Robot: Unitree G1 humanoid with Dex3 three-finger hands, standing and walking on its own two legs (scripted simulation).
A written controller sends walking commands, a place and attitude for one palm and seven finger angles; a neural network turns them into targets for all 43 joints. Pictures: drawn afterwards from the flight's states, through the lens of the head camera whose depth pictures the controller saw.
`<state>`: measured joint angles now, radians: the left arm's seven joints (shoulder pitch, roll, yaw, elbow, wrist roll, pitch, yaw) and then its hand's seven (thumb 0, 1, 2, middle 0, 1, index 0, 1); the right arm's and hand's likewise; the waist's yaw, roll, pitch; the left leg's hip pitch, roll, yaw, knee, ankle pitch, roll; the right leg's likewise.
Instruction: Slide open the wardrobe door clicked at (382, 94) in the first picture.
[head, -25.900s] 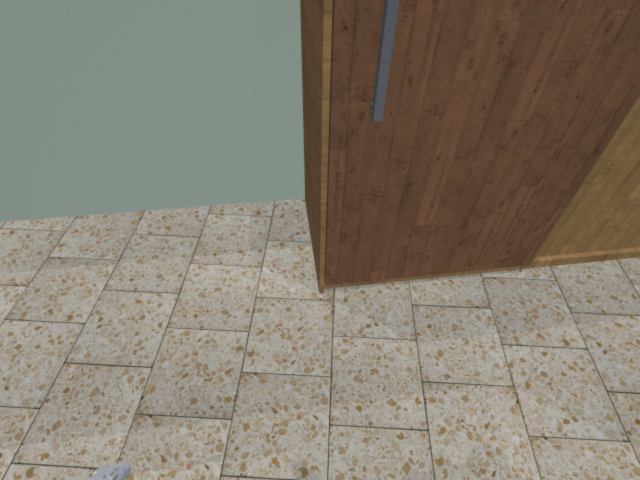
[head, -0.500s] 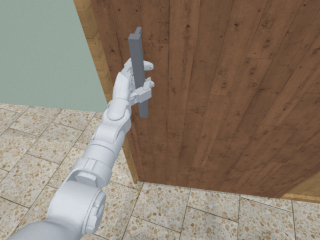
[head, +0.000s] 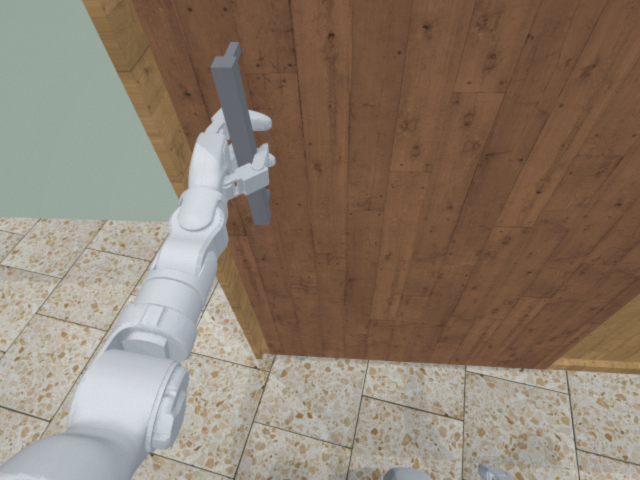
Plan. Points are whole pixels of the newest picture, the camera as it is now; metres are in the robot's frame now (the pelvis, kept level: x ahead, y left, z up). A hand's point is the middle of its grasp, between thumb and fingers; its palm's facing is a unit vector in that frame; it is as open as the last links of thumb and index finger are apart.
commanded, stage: step sideways, sliding the door along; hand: left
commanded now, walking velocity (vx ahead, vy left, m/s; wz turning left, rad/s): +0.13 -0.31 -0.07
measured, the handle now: (250, 146) +0.50 +0.12 +0.14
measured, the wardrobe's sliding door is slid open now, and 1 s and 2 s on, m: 0.03 0.22 0.61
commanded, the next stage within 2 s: none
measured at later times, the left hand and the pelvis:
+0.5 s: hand (295, 169) +0.45 +0.05 +0.14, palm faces +0.23 -0.97 -0.08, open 6.2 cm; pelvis +0.04 -0.15 +0.00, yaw +4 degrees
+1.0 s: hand (422, 169) +0.45 -0.10 +0.14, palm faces +0.34 -0.94 -0.01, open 6.3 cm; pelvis +0.10 -0.32 +0.01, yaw +5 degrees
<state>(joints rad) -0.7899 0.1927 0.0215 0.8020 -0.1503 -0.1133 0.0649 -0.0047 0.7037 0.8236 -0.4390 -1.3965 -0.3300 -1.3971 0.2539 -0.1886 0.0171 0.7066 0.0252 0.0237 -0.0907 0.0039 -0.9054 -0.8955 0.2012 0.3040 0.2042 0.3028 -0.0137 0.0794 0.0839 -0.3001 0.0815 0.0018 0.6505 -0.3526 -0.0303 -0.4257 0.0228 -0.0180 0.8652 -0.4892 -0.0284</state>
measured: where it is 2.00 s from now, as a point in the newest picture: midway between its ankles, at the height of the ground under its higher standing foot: outside the picture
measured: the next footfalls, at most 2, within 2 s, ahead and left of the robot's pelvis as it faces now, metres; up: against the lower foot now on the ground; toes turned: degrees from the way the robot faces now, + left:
right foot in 0.06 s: +0.08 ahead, -0.14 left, +0.00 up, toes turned -2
left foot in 0.26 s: +0.06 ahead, +0.07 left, +0.00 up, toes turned +11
